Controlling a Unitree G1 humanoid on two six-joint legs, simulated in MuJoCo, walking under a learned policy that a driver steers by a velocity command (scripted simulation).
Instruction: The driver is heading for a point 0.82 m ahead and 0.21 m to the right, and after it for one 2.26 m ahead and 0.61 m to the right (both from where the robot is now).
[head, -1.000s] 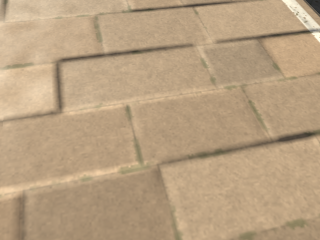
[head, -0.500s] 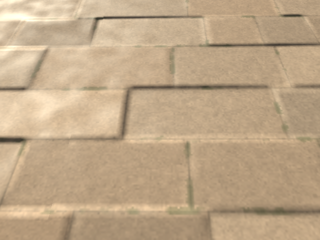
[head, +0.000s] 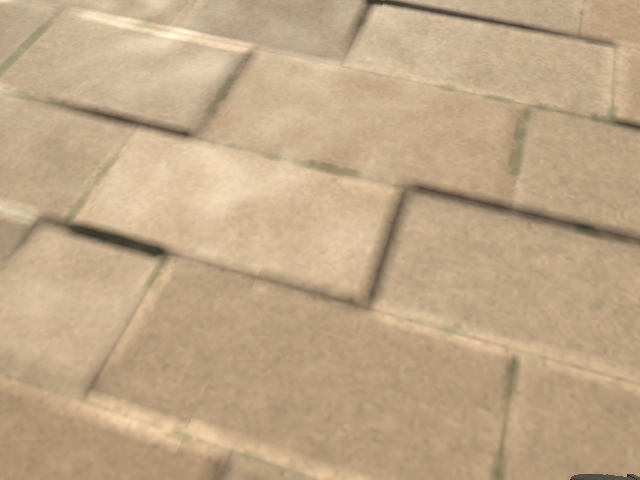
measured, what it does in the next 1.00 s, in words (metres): walks ahead, turning right: right foot, then left foot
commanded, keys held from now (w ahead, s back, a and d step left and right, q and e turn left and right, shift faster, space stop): w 0.30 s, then w+e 0.70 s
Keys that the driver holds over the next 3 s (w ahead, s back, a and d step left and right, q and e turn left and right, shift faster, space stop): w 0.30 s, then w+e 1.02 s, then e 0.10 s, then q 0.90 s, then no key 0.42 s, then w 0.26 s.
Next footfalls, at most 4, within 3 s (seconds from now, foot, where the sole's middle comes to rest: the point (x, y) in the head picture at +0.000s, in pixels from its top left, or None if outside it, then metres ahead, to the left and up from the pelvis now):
0.42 right None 0.43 -0.14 -0.76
0.92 left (333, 343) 0.73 0.03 -0.76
1.44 right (488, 296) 0.87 -0.34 -0.76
1.98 left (405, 249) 1.00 -0.15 -0.76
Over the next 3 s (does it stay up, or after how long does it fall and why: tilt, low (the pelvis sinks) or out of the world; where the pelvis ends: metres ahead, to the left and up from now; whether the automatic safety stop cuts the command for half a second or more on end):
stays up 0.97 -0.27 0.01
